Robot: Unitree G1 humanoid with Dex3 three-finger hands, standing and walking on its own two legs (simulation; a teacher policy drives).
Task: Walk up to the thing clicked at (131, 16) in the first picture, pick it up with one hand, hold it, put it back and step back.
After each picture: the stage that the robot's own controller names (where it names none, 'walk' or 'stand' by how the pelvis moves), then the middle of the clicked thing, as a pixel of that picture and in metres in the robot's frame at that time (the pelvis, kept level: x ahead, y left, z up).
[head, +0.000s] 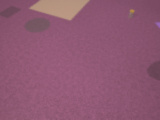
stand; (131, 14) +2.10 -0.71 -0.72
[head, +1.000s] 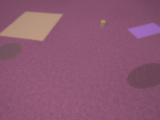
walk; (103, 24) +2.04 -0.16 -0.69
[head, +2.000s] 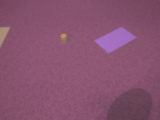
walk; (64, 39) +1.41 +0.28 -0.71
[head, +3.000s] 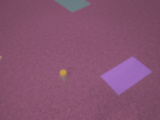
walk; (63, 75) +0.91 +0.27 -0.72
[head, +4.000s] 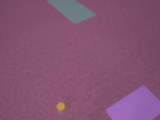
walk; (61, 109) +0.56 +0.23 -0.72
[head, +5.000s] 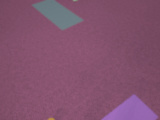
stand; out of the picture +0.45 +0.22 -0.72
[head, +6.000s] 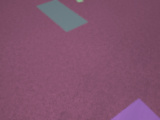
stand; out of the picture +0.42 +0.21 -0.73
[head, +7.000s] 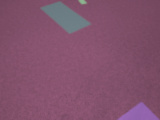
stand; out of the picture +0.42 +0.21 -0.73
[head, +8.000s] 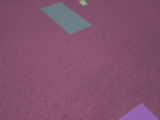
stand; out of the picture +0.42 +0.20 -0.73
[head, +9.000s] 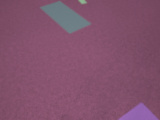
stand; out of the picture +0.41 +0.21 -0.73
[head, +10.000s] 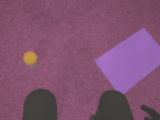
go down; (31, 60) +0.48 +0.23 -0.40
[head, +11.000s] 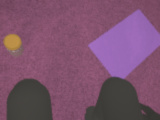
go down; (14, 46) +0.49 +0.26 -0.30
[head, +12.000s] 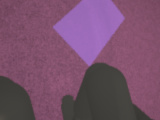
close in; out of the picture +0.47 +0.30 -0.23
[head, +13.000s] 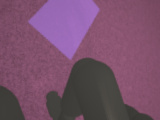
close; out of the picture +0.46 +0.32 -0.23
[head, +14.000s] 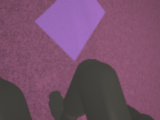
lift; out of the picture +0.44 +0.30 -0.23
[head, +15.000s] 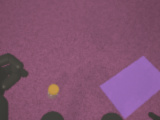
close; (53, 91) +0.45 +0.17 -0.51
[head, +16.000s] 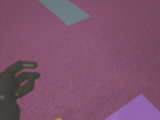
hold; out of the picture +0.42 +0.16 -0.65
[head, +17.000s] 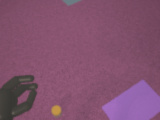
hold; (57, 111) +0.41 +0.17 -0.63
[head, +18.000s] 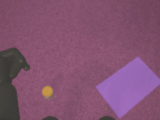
crouch; (48, 93) +0.43 +0.18 -0.56
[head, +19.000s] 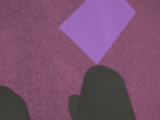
lower; out of the picture +0.46 +0.25 -0.26
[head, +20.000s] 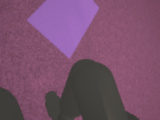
lower; out of the picture +0.45 +0.29 -0.23
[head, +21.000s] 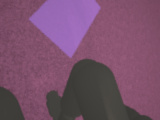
lower; out of the picture +0.44 +0.29 -0.23
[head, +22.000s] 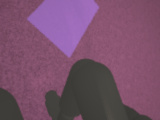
lower; out of the picture +0.45 +0.29 -0.23
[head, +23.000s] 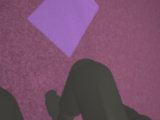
lower; out of the picture +0.45 +0.29 -0.23
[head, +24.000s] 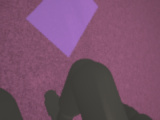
open; out of the picture +0.44 +0.28 -0.23
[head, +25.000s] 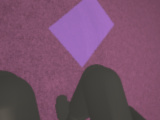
stand; out of the picture +0.46 +0.27 -0.24
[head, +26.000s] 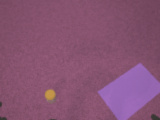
stand; (50, 96) +0.45 +0.18 -0.57
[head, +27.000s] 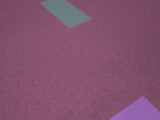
stand; out of the picture +0.42 +0.17 -0.67
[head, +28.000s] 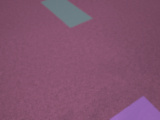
stand; out of the picture +0.42 +0.17 -0.67
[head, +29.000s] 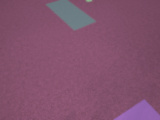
stand; out of the picture +0.42 +0.16 -0.71
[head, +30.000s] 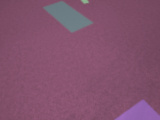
stand; out of the picture +0.41 +0.17 -0.73
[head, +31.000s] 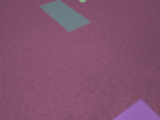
stand; out of the picture +0.40 +0.18 -0.73
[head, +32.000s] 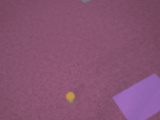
walk; (71, 98) +0.51 +0.16 -0.70
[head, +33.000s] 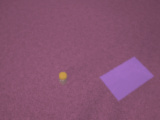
walk; (63, 78) +0.70 +0.13 -0.70
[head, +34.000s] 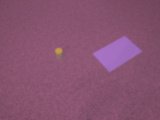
stand; (59, 54) +0.97 +0.25 -0.69
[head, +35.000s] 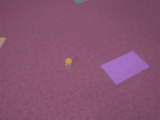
stand; (68, 64) +1.01 +0.15 -0.71
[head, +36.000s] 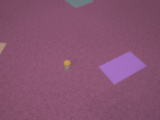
stand; (67, 66) +1.04 +0.18 -0.72
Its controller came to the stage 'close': yes
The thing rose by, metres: 0.01
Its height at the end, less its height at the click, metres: +0.00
